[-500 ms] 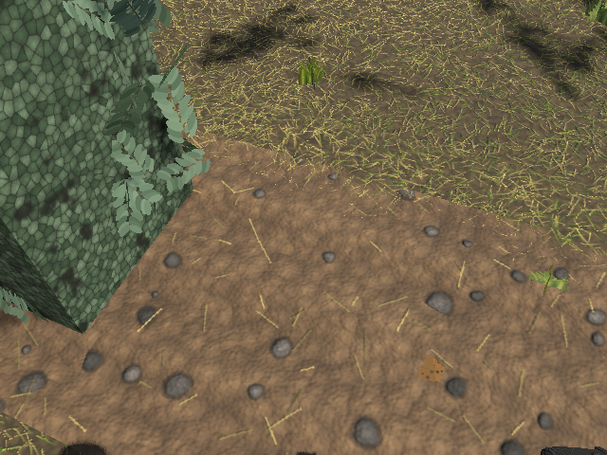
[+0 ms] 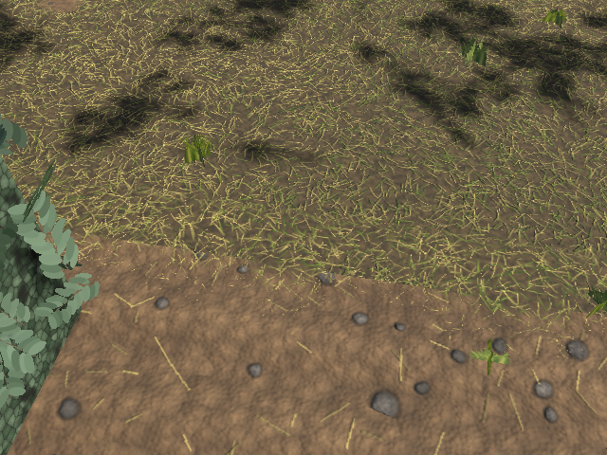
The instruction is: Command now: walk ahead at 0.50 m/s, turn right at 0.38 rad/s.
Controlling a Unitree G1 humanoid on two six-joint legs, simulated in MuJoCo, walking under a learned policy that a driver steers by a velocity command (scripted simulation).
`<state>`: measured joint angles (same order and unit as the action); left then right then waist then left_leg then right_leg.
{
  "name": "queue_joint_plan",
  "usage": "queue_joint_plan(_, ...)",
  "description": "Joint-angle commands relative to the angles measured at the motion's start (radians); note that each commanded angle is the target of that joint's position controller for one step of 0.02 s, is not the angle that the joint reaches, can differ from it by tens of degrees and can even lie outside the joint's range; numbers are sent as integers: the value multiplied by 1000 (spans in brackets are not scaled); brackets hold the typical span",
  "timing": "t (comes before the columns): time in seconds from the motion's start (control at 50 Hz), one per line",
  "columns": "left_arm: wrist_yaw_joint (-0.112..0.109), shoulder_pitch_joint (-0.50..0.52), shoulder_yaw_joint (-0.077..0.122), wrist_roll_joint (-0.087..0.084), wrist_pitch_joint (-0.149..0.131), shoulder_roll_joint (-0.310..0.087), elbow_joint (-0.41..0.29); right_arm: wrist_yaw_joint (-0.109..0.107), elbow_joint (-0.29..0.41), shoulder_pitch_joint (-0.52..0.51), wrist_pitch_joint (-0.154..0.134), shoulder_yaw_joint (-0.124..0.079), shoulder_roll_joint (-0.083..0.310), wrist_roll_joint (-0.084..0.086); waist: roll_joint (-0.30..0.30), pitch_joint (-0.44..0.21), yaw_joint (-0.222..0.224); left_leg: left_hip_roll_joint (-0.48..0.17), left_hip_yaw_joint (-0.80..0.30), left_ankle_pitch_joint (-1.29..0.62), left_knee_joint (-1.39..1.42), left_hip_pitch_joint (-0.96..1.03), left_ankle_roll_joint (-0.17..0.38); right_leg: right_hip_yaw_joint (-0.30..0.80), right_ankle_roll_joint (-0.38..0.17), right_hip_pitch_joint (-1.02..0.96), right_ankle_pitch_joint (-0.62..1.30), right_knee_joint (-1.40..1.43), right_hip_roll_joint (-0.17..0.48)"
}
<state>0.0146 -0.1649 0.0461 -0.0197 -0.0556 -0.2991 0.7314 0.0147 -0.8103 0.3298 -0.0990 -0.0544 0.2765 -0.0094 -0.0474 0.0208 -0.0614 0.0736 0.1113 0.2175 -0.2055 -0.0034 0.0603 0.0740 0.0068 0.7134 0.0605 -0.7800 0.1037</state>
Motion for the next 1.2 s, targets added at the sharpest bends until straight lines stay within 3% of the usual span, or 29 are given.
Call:
queue_joint_plan(0.02, 19, 107, -1, -1, -16, -30, -96, -10, 45, -19, -9, -38, 164, 8, 70, 70, -17, -293, -50, -278, 99, -54, 116, -33, -16, -34, 81, 113, -9)
queue_joint_plan(0.12, 54, 163, 6, 0, -15, -47, -169, -23, 20, 6, 37, -48, 194, 21, 91, 52, -7, -340, -1, -621, -58, 143, 81, -114, -75, -19, -125, 191, -62)
queue_joint_plan(0.16, 53, 43, 34, 2, -7, -97, -160, -37, 30, -9, 55, -55, 222, 20, 136, -51, 69, -328, 33, -967, -269, 151, 55, -174, -118, -207, -224, 180, -138)
queue_joint_plan(0.18, 43, -111, 63, -1, -4, -146, -126, -45, 38, -25, 62, -52, 220, 21, 121, -133, 156, -295, 63, -977, -475, 67, 25, -174, -154, -432, -177, 236, -175)
queue_joint_plan(0.2, 23, -273, 93, -2, 8, -229, -99, -51, 62, -8, 53, -35, 184, 3, 17, -244, 218, -251, 66, -668, -781, -182, -13, 47, -220, -758, -140, 243, -42)
queue_joint_plan(0.22, 21, -247, 101, -7, 2, -307, -107, -28, 107, 98, 21, 10, 43, -21, -215, -340, 96, -21, -36, 321, -1118, -639, -75, 622, -412, -1093, -302, 330, 201)
queue_joint_plan(0.24, 19, -288, 78, -4, -4, -213, -122, -8, 108, -5, -17, -5, 140, 10, -103, -417, 182, -37, -228, 357, -1209, -750, -61, 744, -416, -1147, -381, 435, 224)
queue_joint_plan(0.26, 16, -250, 67, 5, -9, -176, -117, 1, 145, -99, -36, -13, 171, 46, -59, -268, 187, -85, -226, 263, -1182, -816, -45, 587, -366, -1046, -315, 459, 192)
queue_joint_plan(0.28, 13, -188, 63, 3, -11, -163, -124, -2, 154, -127, -47, -6, 154, 36, 38, -176, 146, -127, -215, 183, -1093, -792, -40, 473, -336, -895, -212, 464, 149)
queue_joint_plan(0.32, 8, -93, 48, 19, -11, -122, -154, -9, 150, -119, -36, -17, 159, 4, 47, -96, 71, -171, -212, 118, -974, -671, -60, 349, -317, -673, -19, 505, 90)
queue_joint_plan(0.4, -10, -76, 55, 13, -13, -147, -142, -18, 156, -124, 2, -7, 117, -10, 20, -35, 40, -162, -168, 44, -792, -609, -130, 230, -317, -480, 159, 546, 39)
queue_joint_plan(0.48, -37, -121, 68, 3, 19, -176, -108, -15, 183, -259, 0, 9, 77, -12, -22, -54, 93, -64, -128, -249, -470, -460, -148, 118, -214, -397, 261, 461, -64)
queue_joint_plan(0.56, -49, -154, 68, -4, 45, -163, -89, -4, 198, -303, 2, -9, 117, 5, -59, -85, 100, -28, -189, -263, -318, -416, -125, 248, -169, -497, 110, 360, -34)
queue_joint_plan(0.62, -56, -84, 62, -1, 53, -129, -117, -6, 175, -204, -11, -31, 151, -6, -74, -113, 29, -63, -196, -321, -199, -298, -69, 305, -115, -535, 55, 186, -63)
queue_joint_plan(0.64, -53, -96, 45, 12, 49, -77, -139, -15, 176, -139, -15, -40, 195, -25, 11, -215, 16, -201, -292, -556, -223, -96, -10, 251, -71, -464, -110, -5, -127)
queue_joint_plan(0.66, -50, -269, 24, 25, 46, -8, -127, -23, 188, -122, -2, -38, 222, -48, 258, -316, 91, -458, -560, -963, -281, 186, 143, 153, -7, -229, -782, -272, -255)
queue_joint_plan(0.68, -41, -383, 33, 4, 46, -102, -116, -17, 169, -92, 21, -48, 219, -16, 350, -418, 106, -581, -799, -720, -247, 230, 260, 121, 24, -130, -806, -461, -204)
queue_joint_plan(0.7, -45, -304, 57, -9, 63, -178, -95, -21, 199, -146, 34, -33, 152, -5, 216, -319, 74, -502, -701, -492, -207, 145, 227, 110, 58, -83, -708, -537, -155)
queue_joint_plan(0.72, -52, -204, 68, -8, 83, -200, -109, -27, 207, -183, 50, -19, 111, -7, 150, -234, 54, -433, -560, -350, -188, 51, 176, 69, 74, -61, -630, -540, -131)
queue_joint_plan(0.78, -61, -150, 61, -5, 121, -139, -136, -36, 197, -259, 75, -17, 121, -18, 181, -84, 81, -308, -333, -229, -93, -222, 140, 1, 87, -158, -529, -438, -90)
queue_joint_plan(0.86, -58, -121, 45, 8, 113, -87, -158, -45, 169, -245, 78, -30, 137, -14, 189, -127, 66, -345, -250, -325, -73, -178, 190, -33, 81, -204, -489, -278, -60)
queue_joint_plan(0.98, -28, -68, 45, 7, 118, -101, -184, -36, 149, -269, 97, -50, 181, 4, 199, -122, 54, -378, -167, -195, -60, -199, 179, -86, 34, -337, -416, -42, -44)
queue_joint_plan(1.06, -9, -177, 64, 4, 115, -114, -131, -28, 122, -263, 103, -57, 188, 42, 168, -114, 111, -352, -117, 264, -100, -329, 85, -160, -61, -565, -370, 205, -98)
queue_joint_plan(1.08, -12, -262, 76, -1, 112, -128, -92, -25, 115, -263, 103, -46, 139, 37, 98, -99, 139, -298, -50, 354, -241, -430, 28, -110, -102, -669, -428, 280, -94)
queue_joint_plan(1.1, -28, -346, 94, -3, 105, -200, -78, -12, 134, -290, 101, -21, 51, 13, -162, -54, 159, -168, 76, 413, -640, -671, -69, 254, -207, -761, -589, 444, 130)
queue_joint_plan(1.12, -20, -297, 105, 20, 74, -311, -123, -11, 197, -360, 76, -34, 82, 15, -232, 7, 153, -49, -94, 415, -789, -912, -80, 666, -369, -689, -799, 600, 270)
queue_joint_plan(1.14, -21, -224, 89, 38, 44, -246, -138, -9, 204, -406, 52, -54, 156, 36, -144, 51, 145, -104, -186, 298, -838, -923, -53, 630, -348, -648, -870, 667, 257)
queue_joint_plan(1.16, -26, -166, 73, 31, 25, -205, -139, -6, 186, -368, 39, -66, 185, 41, -138, 69, 97, -123, -194, 173, -811, -910, -41, 542, -295, -640, -789, 657, 222)
queue_joint_plan(1.2, -35, -141, 55, 13, 18, -158, -135, -9, 138, -320, 29, -68, 169, 4, -104, 35, 77, -138, -183, 22, -748, -829, -69, 388, -229, -649, -597, 624, 145)
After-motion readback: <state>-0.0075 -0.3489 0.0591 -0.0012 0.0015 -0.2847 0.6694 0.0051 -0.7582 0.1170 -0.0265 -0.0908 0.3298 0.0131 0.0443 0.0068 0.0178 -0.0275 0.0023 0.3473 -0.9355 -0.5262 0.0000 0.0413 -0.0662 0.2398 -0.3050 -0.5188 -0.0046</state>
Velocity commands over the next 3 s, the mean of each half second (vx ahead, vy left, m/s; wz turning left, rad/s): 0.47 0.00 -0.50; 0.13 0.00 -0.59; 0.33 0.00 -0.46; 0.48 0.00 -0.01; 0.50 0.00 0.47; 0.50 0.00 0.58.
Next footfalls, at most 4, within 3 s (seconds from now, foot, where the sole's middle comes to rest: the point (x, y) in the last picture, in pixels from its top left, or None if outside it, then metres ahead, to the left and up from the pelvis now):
0.18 right None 0.29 -0.14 -0.78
0.64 left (304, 417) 0.58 -0.01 -0.78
1.10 right None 0.38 -0.19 -0.78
1.58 left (383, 345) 0.75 -0.22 -0.78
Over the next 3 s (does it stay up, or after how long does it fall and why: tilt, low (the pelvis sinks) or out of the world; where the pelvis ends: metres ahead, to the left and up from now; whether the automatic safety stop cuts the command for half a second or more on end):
stays up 1.19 -0.67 -0.01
